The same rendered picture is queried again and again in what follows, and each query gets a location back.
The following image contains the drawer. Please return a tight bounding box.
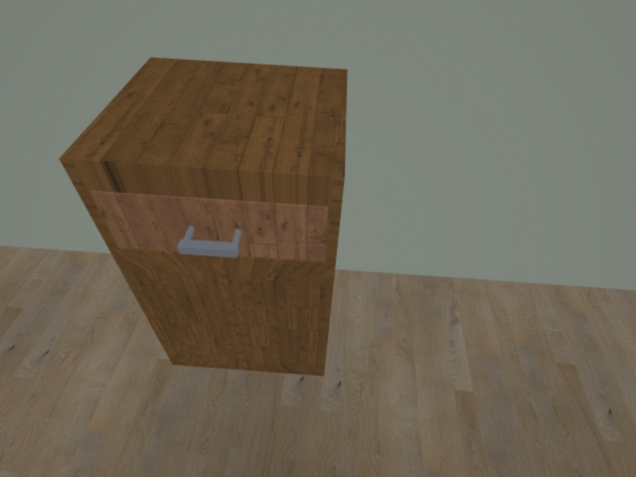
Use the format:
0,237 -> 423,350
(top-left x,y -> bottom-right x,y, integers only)
90,191 -> 328,262

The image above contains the cabinet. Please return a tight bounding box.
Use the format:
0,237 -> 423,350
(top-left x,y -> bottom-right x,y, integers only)
60,58 -> 348,376

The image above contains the handle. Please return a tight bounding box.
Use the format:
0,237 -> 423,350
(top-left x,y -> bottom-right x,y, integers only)
177,226 -> 241,257

